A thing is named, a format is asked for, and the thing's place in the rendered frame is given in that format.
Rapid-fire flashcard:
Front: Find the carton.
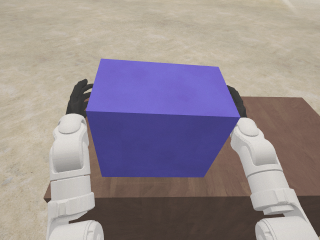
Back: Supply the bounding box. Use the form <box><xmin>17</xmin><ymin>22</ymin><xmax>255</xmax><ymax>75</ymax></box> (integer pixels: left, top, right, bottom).
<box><xmin>86</xmin><ymin>58</ymin><xmax>241</xmax><ymax>178</ymax></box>

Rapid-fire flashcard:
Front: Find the robot left hand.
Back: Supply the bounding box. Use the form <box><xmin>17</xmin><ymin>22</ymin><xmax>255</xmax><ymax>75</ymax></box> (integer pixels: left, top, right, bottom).
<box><xmin>65</xmin><ymin>79</ymin><xmax>94</xmax><ymax>118</ymax></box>

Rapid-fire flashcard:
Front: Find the right robot upper arm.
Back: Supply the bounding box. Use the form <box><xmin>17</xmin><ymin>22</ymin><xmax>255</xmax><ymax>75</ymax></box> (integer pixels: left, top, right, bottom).
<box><xmin>255</xmin><ymin>216</ymin><xmax>318</xmax><ymax>240</ymax></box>

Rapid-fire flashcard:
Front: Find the left robot upper arm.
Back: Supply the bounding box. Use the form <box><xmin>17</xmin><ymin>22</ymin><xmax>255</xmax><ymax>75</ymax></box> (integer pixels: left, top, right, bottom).
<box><xmin>49</xmin><ymin>220</ymin><xmax>104</xmax><ymax>240</ymax></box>

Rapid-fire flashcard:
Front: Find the robot left forearm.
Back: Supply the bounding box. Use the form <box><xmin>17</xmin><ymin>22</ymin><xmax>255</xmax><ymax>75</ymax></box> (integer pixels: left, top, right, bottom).
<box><xmin>46</xmin><ymin>113</ymin><xmax>95</xmax><ymax>240</ymax></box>

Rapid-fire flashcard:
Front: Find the robot right hand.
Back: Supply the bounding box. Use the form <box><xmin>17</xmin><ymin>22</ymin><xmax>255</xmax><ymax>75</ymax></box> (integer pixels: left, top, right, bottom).
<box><xmin>227</xmin><ymin>85</ymin><xmax>248</xmax><ymax>118</ymax></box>

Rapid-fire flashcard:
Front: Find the pedestal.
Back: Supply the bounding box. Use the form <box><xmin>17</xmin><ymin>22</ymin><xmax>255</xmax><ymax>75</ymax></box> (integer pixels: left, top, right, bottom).
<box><xmin>43</xmin><ymin>96</ymin><xmax>320</xmax><ymax>240</ymax></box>

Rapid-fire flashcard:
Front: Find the robot right forearm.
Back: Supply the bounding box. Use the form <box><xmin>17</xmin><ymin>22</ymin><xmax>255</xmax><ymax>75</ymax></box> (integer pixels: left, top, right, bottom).
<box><xmin>230</xmin><ymin>117</ymin><xmax>319</xmax><ymax>240</ymax></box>

